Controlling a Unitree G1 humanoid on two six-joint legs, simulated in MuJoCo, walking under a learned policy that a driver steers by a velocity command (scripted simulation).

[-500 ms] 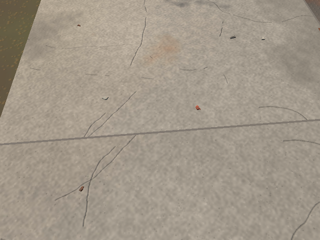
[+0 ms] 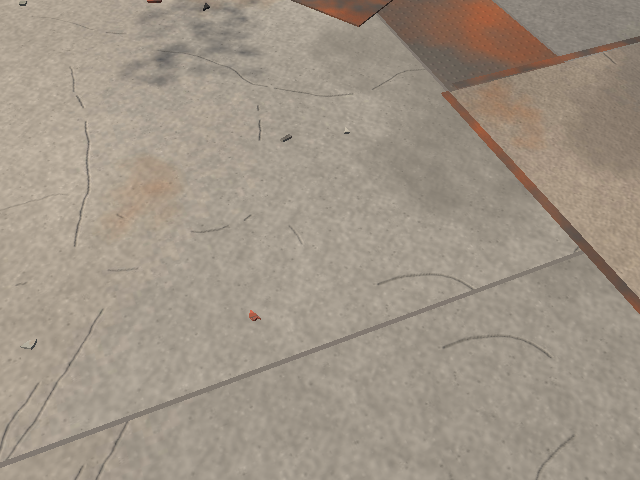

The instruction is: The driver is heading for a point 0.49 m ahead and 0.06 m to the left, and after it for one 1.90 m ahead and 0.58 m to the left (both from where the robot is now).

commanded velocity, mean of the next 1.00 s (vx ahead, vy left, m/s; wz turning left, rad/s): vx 0.37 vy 0.00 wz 0.24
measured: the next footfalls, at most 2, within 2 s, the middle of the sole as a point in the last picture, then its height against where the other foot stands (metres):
right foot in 0.16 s outside the picture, level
left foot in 0.70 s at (276, 475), level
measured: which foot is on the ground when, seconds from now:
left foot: down 0.00-0.18, up 0.20-0.68, down 0.70-1.00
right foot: up 0.00-0.14, down 0.16-0.70, up 0.72-1.00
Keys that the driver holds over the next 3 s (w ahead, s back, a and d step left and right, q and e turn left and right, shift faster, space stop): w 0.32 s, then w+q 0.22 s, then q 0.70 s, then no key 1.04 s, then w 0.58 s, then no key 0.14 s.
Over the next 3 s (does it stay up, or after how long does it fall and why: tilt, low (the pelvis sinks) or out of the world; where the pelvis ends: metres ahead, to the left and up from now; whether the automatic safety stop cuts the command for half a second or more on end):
stays up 0.68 0.07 -0.03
